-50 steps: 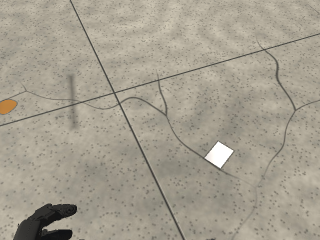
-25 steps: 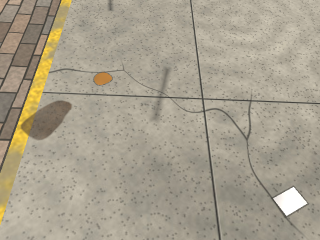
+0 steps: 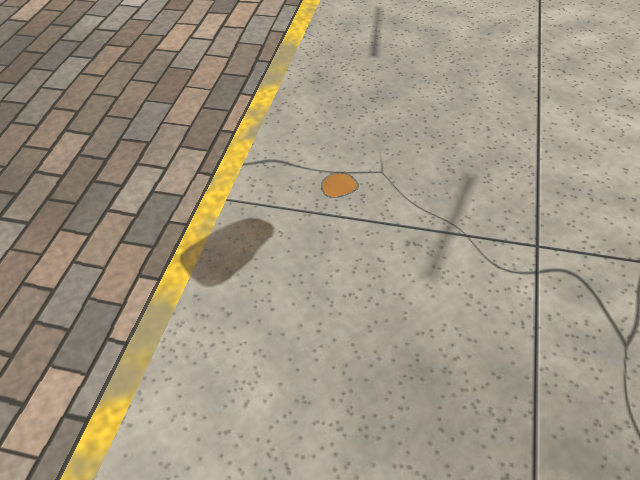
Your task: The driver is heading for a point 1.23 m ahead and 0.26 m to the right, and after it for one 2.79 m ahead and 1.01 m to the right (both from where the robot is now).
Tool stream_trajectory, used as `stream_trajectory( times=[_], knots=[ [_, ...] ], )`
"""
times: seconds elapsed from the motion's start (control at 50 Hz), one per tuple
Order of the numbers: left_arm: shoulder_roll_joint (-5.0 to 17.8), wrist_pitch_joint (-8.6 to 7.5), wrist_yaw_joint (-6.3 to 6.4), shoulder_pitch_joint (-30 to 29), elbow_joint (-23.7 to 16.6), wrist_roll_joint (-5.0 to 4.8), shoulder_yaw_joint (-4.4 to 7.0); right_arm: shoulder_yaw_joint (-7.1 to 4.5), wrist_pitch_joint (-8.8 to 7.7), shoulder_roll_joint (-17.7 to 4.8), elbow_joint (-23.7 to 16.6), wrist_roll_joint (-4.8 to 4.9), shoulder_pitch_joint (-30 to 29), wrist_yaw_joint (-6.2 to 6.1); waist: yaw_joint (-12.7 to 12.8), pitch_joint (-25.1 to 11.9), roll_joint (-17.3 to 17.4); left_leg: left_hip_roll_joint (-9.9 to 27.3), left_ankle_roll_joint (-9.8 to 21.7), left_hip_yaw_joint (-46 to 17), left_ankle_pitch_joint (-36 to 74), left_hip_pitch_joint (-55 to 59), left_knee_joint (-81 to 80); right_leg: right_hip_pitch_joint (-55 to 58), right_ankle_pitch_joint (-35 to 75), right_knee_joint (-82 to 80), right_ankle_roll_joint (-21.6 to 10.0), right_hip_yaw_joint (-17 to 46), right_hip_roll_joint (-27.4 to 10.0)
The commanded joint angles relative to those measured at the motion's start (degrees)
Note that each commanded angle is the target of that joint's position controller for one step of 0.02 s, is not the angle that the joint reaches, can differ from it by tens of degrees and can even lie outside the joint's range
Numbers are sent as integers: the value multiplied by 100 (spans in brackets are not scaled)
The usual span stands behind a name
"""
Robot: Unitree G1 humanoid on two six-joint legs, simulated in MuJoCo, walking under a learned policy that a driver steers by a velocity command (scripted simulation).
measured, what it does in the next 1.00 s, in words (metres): walks ahead, turning right: left foot, then right foot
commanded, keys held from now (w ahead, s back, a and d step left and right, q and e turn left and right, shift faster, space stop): w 0.14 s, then w+e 0.78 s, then w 0.08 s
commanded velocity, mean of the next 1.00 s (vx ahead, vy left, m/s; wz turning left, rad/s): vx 0.42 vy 0.00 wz -0.31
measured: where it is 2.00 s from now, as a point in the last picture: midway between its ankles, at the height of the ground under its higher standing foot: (433, 288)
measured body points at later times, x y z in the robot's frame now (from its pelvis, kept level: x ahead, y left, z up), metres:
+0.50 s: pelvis +0.13 +0.04 +0.01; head +0.14 +0.06 +0.46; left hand +0.28 +0.30 -0.11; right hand +0.14 -0.24 -0.10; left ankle +0.06 +0.15 -0.74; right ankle +0.17 -0.13 -0.66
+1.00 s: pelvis +0.39 -0.07 +0.01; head +0.42 -0.09 +0.46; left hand +0.58 +0.15 -0.10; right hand +0.44 -0.39 -0.08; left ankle +0.54 +0.08 -0.66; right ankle +0.37 -0.13 -0.74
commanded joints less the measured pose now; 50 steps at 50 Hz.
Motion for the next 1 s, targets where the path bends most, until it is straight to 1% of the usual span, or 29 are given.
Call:
stream_trajectory(
  times=[0.02,0.12,0.18,0.22,0.24,0.26,0.28,0.3,0.32,0.34,0.38,0.42,0.46,0.54,0.6,0.64,0.7,0.72,0.74,0.76,0.78,0.8,0.82,0.84,0.86,0.88,0.92,0.96,1.0],
  knots=[
    [1022,-114,113,65,-263,-160,235,-277,-122,-742,-314,5,-45,-3,73,128,-1191,401,-202,10,116,-1551,1163,985,-1764,-1775,-1061,2366,-1730],
    [990,-110,167,459,-190,-173,221,-76,-407,-197,-297,58,-480,122,346,92,-1172,592,-210,837,767,-874,-155,919,-728,-1865,-913,1334,-1255],
    [1167,-100,99,679,-126,-235,258,-57,-550,-181,-284,94,-504,177,340,144,-1253,479,-108,1011,606,74,-1223,400,-508,-1778,-1027,1276,-1279],
    [1210,-58,54,625,-135,-315,254,-117,-621,-290,-116,135,-60,205,38,133,-1138,388,29,1087,1319,976,-2155,-49,-647,-1563,-1010,1387,-1285],
    [1114,-54,39,631,-137,-314,219,-168,-631,-365,19,143,251,193,-135,74,-1022,369,100,1084,1642,1635,-2483,-380,-663,-1367,-899,1408,-1202],
    [865,-88,18,585,-154,-278,142,-225,-635,-470,121,153,687,144,-379,-111,-921,570,176,889,1639,2474,-2528,-870,-738,-961,-674,1306,-1003],
    [362,-147,-28,351,-275,-190,-12,-291,-633,-708,208,98,1436,61,-758,-500,-297,1516,404,-163,1001,3483,-2792,-1651,-1075,416,-277,869,-506],
    [122,-263,4,320,-605,-252,-87,-466,-601,-1431,280,-40,1811,70,-748,-687,1254,2791,1113,-2171,-616,3722,-3417,-2849,-1642,2065,-19,127,4],
    [726,-310,47,232,-595,-374,87,-406,-673,-1133,323,-80,1734,107,-779,-314,862,2958,1468,-2684,-1407,3197,-3637,-3233,-1709,3164,-36,538,-269],
    [923,-312,23,332,-527,-410,176,-275,-743,-745,308,-21,1427,118,-579,104,815,2694,1334,-2221,-1385,3042,-3703,-3530,-1187,3533,-116,699,-382],
    [829,-274,-11,426,-376,-315,201,-172,-806,-423,311,13,959,131,-354,384,653,2286,1077,-1132,-81,2740,-3855,-3548,-355,3588,-69,683,-545],
    [622,-232,-63,374,-353,-284,170,-152,-846,-327,342,-46,837,120,-282,443,497,2021,924,-255,1220,2421,-3977,-3293,309,3543,27,615,-605],
    [479,-194,-100,318,-390,-283,140,-166,-874,-325,414,-75,870,106,-261,381,346,1942,954,302,2044,2339,-4013,-3262,738,3393,156,557,-594],
    [312,-175,-180,-242,-657,-234,53,-200,-842,-481,568,-54,846,64,-336,539,215,1854,936,1126,2685,2063,-4111,-2918,1594,2078,276,234,-582],
    [207,-199,-302,-820,-903,-228,-25,-243,-795,-650,756,10,1065,31,-514,728,80,1979,899,1483,2878,2133,-4133,-2650,1803,1307,116,-130,-558],
    [254,-208,-380,-1043,-1053,-248,-24,-265,-736,-726,878,72,1181,36,-515,759,57,2089,843,1647,3369,2499,-3941,-2594,1570,969,-75,-280,-499],
    [546,-179,-425,-786,-1148,-241,112,-331,-613,-1001,917,103,1144,-8,-161,228,340,2143,685,1915,6410,2973,-2843,-1728,790,847,-460,-746,5],
    [769,-151,-403,-184,-1037,-256,232,-349,-556,-1084,903,101,1116,-31,192,-182,423,2093,619,1986,7202,2954,-1976,-955,582,836,-617,-851,245],
    [1076,-116,-329,737,-829,-274,408,-333,-538,-1088,862,129,1042,-52,716,-690,321,1925,457,2109,7095,2359,-751,494,855,533,-848,-792,430],
    [1474,-20,-186,1556,-655,-280,559,-232,-595,-857,747,31,1164,-64,1005,-1219,-304,1653,231,2033,4794,852,1011,2324,747,473,-1137,412,-246],
    [2013,-91,-164,1258,-750,-284,580,55,-756,6,439,-111,1847,66,141,-1963,-1729,427,-85,1273,-701,-1511,3091,4025,-584,-218,-2305,3957,-1829],
    [1466,-144,-164,1457,-858,-254,455,-44,-969,-591,377,92,1045,139,713,-2374,-983,479,12,161,-580,-1982,3504,3996,-1250,-1077,-2242,4723,-1965],
    [1238,-213,-171,1224,-767,-203,377,-97,-1050,-778,163,279,460,159,690,-1358,-782,714,120,237,13,-2330,3293,3243,-819,-1255,-1914,3869,-1800],
    [1138,-253,-166,843,-796,-221,337,-57,-1097,-687,139,196,370,111,377,-782,-246,972,158,279,513,-2118,2766,2271,-121,-1262,-1739,3185,-1548],
    [987,-265,-157,477,-867,-195,293,-83,-1087,-685,200,40,394,70,122,-463,-163,1126,113,312,738,-1756,2318,1483,589,-1292,-1626,2631,-1303],
    [890,-279,-133,276,-963,-105,254,-113,-1021,-711,229,-11,554,73,-92,-381,-326,1239,76,260,911,-1361,2152,958,1060,-1411,-1608,2320,-1139],
    [869,-307,-97,175,-946,-130,254,-102,-885,-621,264,-84,681,76,-240,-274,-420,1272,-96,376,1042,-1120,1783,396,1609,-1599,-1666,1997,-1007],
    [901,-339,-42,304,-808,-154,246,-44,-795,-462,241,-121,534,73,-220,-136,-406,1266,-272,539,1426,-1139,1264,25,2109,-1676,-1630,1531,-907],
    [920,-337,13,466,-671,-156,235,26,-796,-319,140,-124,82,85,-49,-18,-475,1227,-342,625,2281,-1143,388,-87,2247,-1679,-1444,1149,-697]
  ],
)
Keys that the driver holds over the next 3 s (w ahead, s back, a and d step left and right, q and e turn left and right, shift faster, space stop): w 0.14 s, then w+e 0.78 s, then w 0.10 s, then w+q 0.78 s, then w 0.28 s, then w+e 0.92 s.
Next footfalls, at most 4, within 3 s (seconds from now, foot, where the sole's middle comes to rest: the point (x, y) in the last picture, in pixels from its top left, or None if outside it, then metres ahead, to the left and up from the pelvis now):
0.28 left None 0.10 0.15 -0.77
0.76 right None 0.40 -0.14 -0.77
1.26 left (385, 361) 0.77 -0.08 -0.77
1.76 right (484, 285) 0.98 -0.34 -0.77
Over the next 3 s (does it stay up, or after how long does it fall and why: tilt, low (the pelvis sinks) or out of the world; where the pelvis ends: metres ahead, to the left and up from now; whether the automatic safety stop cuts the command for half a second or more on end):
stays up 1.46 -0.32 0.01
